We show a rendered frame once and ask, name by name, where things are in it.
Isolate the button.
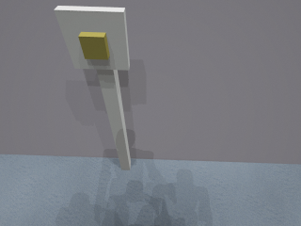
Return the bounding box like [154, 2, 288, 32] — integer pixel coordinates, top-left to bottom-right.
[78, 32, 110, 60]

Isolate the panel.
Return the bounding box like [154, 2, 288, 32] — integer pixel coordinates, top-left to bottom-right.
[54, 6, 131, 170]

